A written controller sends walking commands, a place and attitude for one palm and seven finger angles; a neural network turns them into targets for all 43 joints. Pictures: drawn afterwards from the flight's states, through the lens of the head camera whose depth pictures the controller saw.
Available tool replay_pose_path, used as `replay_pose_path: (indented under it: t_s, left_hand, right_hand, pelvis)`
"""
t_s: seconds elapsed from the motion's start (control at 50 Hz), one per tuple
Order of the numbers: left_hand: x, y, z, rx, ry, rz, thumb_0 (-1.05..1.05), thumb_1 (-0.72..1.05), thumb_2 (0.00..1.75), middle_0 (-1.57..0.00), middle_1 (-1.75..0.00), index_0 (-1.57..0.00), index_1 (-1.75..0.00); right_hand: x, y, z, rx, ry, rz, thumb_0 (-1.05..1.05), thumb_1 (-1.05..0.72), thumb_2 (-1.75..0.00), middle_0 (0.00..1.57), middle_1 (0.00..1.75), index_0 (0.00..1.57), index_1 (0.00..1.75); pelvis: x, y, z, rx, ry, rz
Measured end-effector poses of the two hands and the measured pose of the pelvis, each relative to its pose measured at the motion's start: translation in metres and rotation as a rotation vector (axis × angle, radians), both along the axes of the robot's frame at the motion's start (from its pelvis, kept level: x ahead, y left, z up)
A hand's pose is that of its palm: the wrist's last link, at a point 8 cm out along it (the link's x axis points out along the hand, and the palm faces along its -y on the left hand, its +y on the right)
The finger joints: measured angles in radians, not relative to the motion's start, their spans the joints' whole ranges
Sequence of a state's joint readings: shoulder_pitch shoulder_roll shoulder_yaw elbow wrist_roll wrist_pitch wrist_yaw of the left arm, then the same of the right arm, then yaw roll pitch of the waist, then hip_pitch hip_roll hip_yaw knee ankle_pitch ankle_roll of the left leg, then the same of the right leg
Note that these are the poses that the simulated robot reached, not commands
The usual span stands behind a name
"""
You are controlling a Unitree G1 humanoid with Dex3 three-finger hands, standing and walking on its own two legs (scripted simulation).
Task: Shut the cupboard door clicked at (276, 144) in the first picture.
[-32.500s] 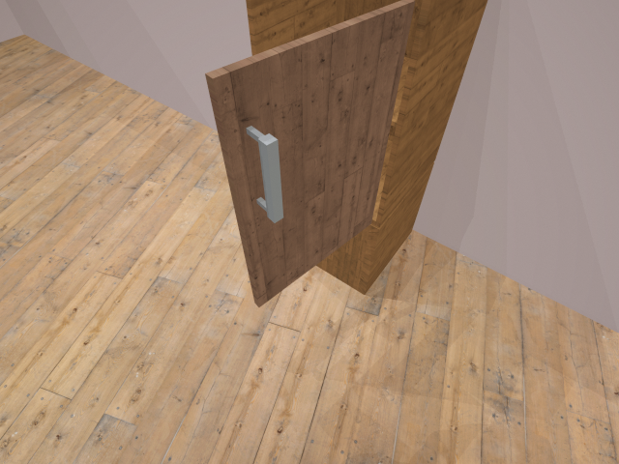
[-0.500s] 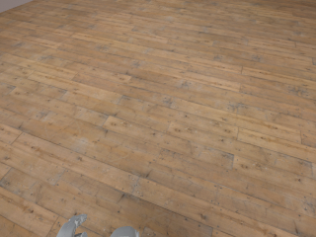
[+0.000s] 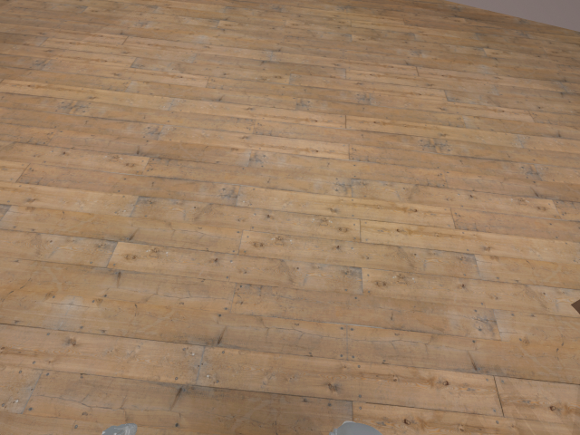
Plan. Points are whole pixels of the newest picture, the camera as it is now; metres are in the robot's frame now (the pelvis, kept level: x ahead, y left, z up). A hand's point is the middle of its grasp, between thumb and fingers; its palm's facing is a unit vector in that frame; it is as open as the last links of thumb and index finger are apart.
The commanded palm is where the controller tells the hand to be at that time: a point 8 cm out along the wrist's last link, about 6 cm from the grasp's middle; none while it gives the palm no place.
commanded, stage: turn to face it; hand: left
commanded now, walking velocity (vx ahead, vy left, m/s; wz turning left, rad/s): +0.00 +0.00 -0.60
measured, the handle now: out of the picture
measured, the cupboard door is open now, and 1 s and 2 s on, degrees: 48 48 48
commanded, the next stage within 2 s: take the last steps up to it in 1.74 s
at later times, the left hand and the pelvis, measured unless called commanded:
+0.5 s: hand (185, 424) +0.15 +0.17 -0.18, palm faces -0.26 -0.95 -0.20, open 7.4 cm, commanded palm none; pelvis +0.02 +0.00 -0.01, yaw -17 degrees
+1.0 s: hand (247, 378) +0.22 +0.08 -0.16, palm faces -0.57 -0.78 -0.27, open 7.4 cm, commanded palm none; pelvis +0.01 -0.03 -0.01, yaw -35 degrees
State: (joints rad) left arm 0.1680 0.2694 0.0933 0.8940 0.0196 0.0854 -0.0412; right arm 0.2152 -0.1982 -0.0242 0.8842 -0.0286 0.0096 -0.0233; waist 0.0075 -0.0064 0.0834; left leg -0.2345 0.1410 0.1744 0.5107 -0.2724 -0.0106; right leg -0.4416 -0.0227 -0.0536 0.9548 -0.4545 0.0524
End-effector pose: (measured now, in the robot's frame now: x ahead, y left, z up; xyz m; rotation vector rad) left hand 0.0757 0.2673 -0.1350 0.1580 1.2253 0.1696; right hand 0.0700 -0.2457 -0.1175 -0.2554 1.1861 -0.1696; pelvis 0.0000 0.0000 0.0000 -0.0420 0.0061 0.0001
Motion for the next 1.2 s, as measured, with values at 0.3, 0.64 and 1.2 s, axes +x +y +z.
replay_pose_path:
  t_s: [0.3, 0.64, 1.2]
  left_hand:
    - [0.057, -0.058, 0.01, 0.054, -0.032, -0.232, 0.0, 0.9, 0.9, -0.2, -0.3, -0.2, -0.3]
    - [0.118, -0.046, -0.011, -0.019, 0.012, -0.394, 0.0, 0.9, 0.9, -0.2, -0.3, -0.2, -0.3]
    - [0.177, -0.144, -0.01, 0.009, 0.016, -0.762, 0.0, 0.9, 0.9, -0.2, -0.3, -0.2, -0.3]
  right_hand:
    - [-0.051, -0.059, -0.019, 0.012, 0.05, -0.24, 0.0, -0.91, -0.9, 0.2, 0.3, 0.19, 0.3]
    - [-0.069, -0.008, 0.007, -0.039, -0.009, -0.373, 0.0, -0.91, -0.89, 0.2, 0.3, 0.2, 0.3]
    - [-0.15, -0.026, -0.006, -0.026, -0.019, -0.761, 0.0, -0.91, -0.9, 0.2, 0.3, 0.19, 0.3]
  pelvis:
    - [0.005, -0.027, -0.005, 0.048, 0.009, -0.178]
    - [0.024, 0.006, -0.002, 0.006, 0.007, -0.392]
    - [0.033, -0.017, -0.009, 0.046, 0.013, -0.738]
